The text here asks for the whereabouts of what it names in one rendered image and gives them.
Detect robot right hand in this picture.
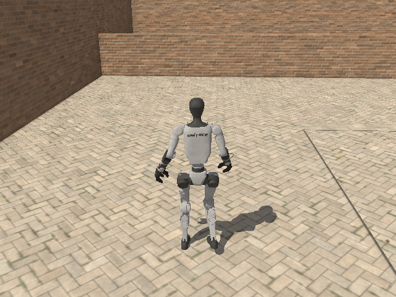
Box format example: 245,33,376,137
218,163,232,173

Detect right robot shin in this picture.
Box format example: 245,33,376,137
205,198,216,241

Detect right robot forearm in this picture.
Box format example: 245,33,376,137
221,148,231,165

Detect robot left hand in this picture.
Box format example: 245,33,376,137
155,168,169,183

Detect robot right upper arm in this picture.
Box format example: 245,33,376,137
210,124,227,157

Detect left robot forearm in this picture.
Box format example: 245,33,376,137
157,149,171,172

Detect robot left upper arm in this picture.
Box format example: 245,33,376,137
166,125,184,159

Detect robot torso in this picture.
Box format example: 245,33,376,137
183,122,212,186

